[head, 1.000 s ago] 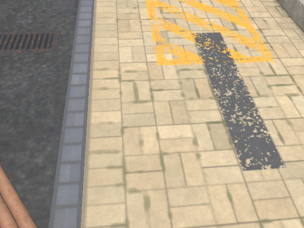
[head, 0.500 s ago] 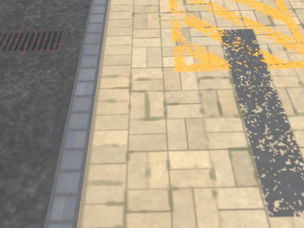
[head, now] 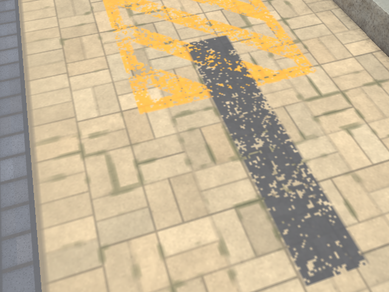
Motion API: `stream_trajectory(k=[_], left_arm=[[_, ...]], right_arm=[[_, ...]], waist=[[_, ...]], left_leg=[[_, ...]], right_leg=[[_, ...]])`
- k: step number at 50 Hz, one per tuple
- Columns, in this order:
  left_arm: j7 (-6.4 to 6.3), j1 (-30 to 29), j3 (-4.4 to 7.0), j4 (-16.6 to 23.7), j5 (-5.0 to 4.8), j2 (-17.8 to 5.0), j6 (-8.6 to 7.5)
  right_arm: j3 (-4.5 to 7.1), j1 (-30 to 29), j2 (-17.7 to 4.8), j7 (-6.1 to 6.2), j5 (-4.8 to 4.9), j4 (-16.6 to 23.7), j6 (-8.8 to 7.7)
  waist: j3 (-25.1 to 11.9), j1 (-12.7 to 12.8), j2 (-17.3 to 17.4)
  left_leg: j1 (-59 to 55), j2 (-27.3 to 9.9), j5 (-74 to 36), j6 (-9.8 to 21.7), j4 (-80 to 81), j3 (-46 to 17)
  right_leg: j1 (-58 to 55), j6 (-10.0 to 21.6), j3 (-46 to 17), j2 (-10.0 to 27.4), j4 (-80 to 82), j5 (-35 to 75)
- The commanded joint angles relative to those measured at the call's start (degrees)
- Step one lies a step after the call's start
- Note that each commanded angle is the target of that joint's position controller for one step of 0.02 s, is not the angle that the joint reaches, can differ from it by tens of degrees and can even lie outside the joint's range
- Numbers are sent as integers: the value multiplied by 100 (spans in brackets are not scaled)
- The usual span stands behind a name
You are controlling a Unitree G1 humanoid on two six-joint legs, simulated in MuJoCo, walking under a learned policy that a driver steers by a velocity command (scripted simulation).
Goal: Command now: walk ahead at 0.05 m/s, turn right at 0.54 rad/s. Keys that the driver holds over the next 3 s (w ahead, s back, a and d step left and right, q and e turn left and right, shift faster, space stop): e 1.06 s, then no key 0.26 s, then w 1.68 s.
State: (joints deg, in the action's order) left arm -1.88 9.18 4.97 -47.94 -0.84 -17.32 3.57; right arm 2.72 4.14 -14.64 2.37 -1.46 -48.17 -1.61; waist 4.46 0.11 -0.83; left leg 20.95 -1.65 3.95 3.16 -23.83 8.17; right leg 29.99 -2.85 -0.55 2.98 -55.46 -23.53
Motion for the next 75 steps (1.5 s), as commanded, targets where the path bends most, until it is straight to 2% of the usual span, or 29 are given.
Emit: stream_trajectory(k=[1, 5, 7, 8, 9, 10, 12, 15, 26, 31, 32, 33, 34, 35, 36, 38, 41, 46, 51, 53, 54, 55, 56, 57, 59, 64, 66, 70, 75], left_arm=[[76, 435, 43, 296, 16, -294, 17], [199, 508, 106, 372, 28, -410, 43], [181, 932, 216, 254, 67, -639, 59], [66, 989, 342, 379, 84, -1262, 59], [86, 769, 347, 614, 272, -1591, -66], [100, 528, 308, 667, 348, -1389, -220], [52, -23, 231, 777, 117, -1056, -356], [-19, 81, 103, 795, 68, -743, -355], [-64, 246, 217, 1015, 38, -1041, -214], [-82, -170, 188, 1225, -96, -970, -112], [-101, -82, 140, 1273, -67, -794, -104], [-78, 305, 49, 1253, 42, -413, -110], [-59, 379, 153, 1419, -8, -704, -181], [-42, 494, 270, 1303, 34, -1129, -215], [-33, 491, 342, 1173, -21, -1255, -184], [-50, 509, 309, 1083, -20, -999, -49], [11, 134, 189, 1345, -81, -654, -32], [122, -143, 77, 1654, -14, -498, -54], [255, -11, 138, 1771, -34, -609, 16], [282, 379, 205, 1655, -34, -630, 25], [221, 633, 297, 1591, -22, -872, 9], [107, 820, 426, 1708, 23, -1560, -31], [166, 746, 336, 1836, 210, -1488, -180], [216, 667, 257, 1779, 242, -1215, -298], [188, 162, 145, 1689, 124, -900, -375], [89, -154, -45, 1605, 162, -553, -418], [77, -149, -46, 1523, 164, -563, -412], [114, 252, 51, 1251, 104, -895, -380], [135, 406, 44, 1073, 9, -901, -477]], right_arm=[[244, -413, -996, 84, 53, 435, -14], [298, -352, -1136, 61, 210, 363, 101], [264, 4, -878, 25, 257, 198, 174], [183, 208, -495, -48, 87, 275, 198], [238, -392, -633, -1, 43, 592, 155], [304, -665, -836, 34, 104, 646, 158], [385, -242, -914, 123, 93, 397, 189], [404, -72, -832, 112, 94, 383, 137], [296, -281, -757, -66, 202, 605, -23], [329, 349, -847, -192, 224, 495, -141], [396, 524, -1070, -181, 169, 451, -135], [451, 488, -1426, -138, 65, 537, -73], [459, 510, -1536, -160, -118, 551, -35], [401, 317, -1292, -157, -63, 685, -45], [325, 79, -994, -141, -21, 763, -42], [265, -123, -836, -95, 103, 829, -4], [277, 169, -939, -10, 57, 785, 84], [391, 273, -1263, -18, 85, 824, 169], [452, 228, -1423, -135, 249, 835, 161], [433, 209, -1325, -147, 352, 792, 160], [356, 599, -1065, -182, 278, 652, 147], [167, 607, -575, -234, -77, 874, 134], [228, 194, -797, -177, 20, 1040, 124], [309, -19, -1067, -134, 170, 1035, 163], [345, 126, -1078, -69, 175, 859, 220], [299, 495, -885, -79, 175, 722, 282], [241, 370, -768, -82, 149, 761, 296], [226, 146, -900, -148, 221, 856, 204], [174, 137, -788, -274, 274, 841, -113]], waist=[[-1167, 138, 777], [-1085, 273, 768], [-920, 379, 264], [-734, 129, -1494], [-616, 309, -1549], [-579, 285, -904], [-610, -28, -563], [-825, -80, -604], [-911, 157, -809], [-1044, -202, -782], [-1158, -171, -499], [-1287, 129, 877], [-1098, 176, 1743], [-1012, 169, 1231], [-882, 206, 907], [-680, 193, 819], [-623, -37, 1015], [-842, -221, 1063], [-779, -132, 1135], [-836, 118, 964], [-970, 131, 304], [-1149, -5, -1619], [-1395, 288, -1454], [-1248, 373, -882], [-932, 102, -545], [-972, -104, -650], [-887, -29, -656], [-463, 301, -885], [-251, 301, -556]], left_leg=[[-398, -1628, 281, 1067, 1142, -1014], [-524, -1672, 865, 723, 774, -745], [123, -1279, 1466, 71, -302, -233], [1558, -463, 2804, -599, -2313, 479], [2172, 154, 3423, -701, -3302, -482], [2114, 57, 2902, -599, -3821, -953], [2053, -56, 1954, -526, -3906, -1126], [1807, 78, 1410, -613, -4103, -1139], [805, 346, 1589, -778, -1770, -1322], [-531, 372, 552, -553, 265, -1208], [-1284, -151, -118, -372, 497, -1491], [-1998, -1402, -1552, 128, 445, -2598], [-1879, -2235, -2428, 1152, 493, -3754], [-1748, -2332, -2178, 1399, 525, -3554], [-1616, -1889, -1810, 1129, 451, -2884], [-1518, -1386, -1348, 823, 422, -2120], [-1632, -1215, -1474, 910, 565, -1537], [-1802, -1520, -1539, 1009, 570, -1182], [-1585, -1686, -1219, 799, 300, -937], [-1265, -1525, -754, 395, -320, -631], [-598, -1213, -47, -24, -1128, -252], [1100, -472, 3006, -617, -3071, 203], [1591, -33, 3709, -745, -4193, -644], [1583, -180, 3358, -701, -4615, -933], [1529, -324, 2506, -620, -4368, -1058], [789, -222, 1532, -773, -3695, -1031], [595, -259, 1544, -794, -2935, -1044], [603, -127, 1849, -640, -2061, -788], [540, -137, 2034, -244, -1299, -786]], right_leg=[[-919, 97, 165, 71, 490, 332], [-1542, 438, 459, -90, 1792, 636], [-2376, 853, 42, -102, 2972, 1141], [-2951, 1492, -2083, 1389, 3615, 2460], [-2174, 2356, -3152, 1982, 3982, 2434], [-1977, 2175, -2675, 1642, 4097, 1949], [-1970, 1506, -1962, 1126, 3965, 1583], [-2087, 1460, -1690, 878, 3816, 2391], [-2286, 1637, -2427, 747, 3403, 3021], [-2157, 1238, -2723, 356, 2891, 3233], [-1659, 959, -2520, 76, 2529, 2337], [-779, 617, -1592, -681, 1228, 50], [292, 347, -1032, -1182, 221, -1659], [460, 143, -1036, -736, -800, -1394], [478, 45, -960, -626, -1150, -953], [620, -174, -808, -521, -1462, -332], [647, -322, -355, -400, -951, 68], [31, -278, -26, -69, 352, 127], [-815, 77, 345, -141, 1665, 377], [-1673, 392, 493, -344, 2848, 1234], [-2617, 620, 18, -197, 3320, 2250], [-3733, 1254, -2129, 1459, 3254, 4818], [-3103, 2347, -2820, 2154, 3349, 5046], [-2868, 2264, -2283, 1816, 3467, 4484], [-2572, 1655, -1574, 1194, 3510, 3488], [-2275, 1572, -1070, 870, 3668, 3517], [-2300, 1555, -1090, 840, 3687, 3128], [-2165, 1691, -1816, 954, 4381, -361], [-2296, 1706, -2193, 1122, 4441, -760]])
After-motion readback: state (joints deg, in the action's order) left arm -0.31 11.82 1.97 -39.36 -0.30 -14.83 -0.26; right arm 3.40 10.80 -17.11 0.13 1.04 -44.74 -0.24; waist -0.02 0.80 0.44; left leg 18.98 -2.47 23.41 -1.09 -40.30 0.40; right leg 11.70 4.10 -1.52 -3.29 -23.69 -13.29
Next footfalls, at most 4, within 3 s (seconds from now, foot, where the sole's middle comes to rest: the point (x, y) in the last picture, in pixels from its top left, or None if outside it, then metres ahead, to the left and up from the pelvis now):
0.14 right None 0.05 -0.14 -0.77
0.64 left None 0.14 0.07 -0.77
1.08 right None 0.00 -0.17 -0.77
1.60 left None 0.16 -0.01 -0.77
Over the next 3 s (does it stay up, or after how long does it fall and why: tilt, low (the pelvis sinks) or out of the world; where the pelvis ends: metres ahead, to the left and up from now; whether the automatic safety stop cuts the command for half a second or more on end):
stays up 0.61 -0.55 0.01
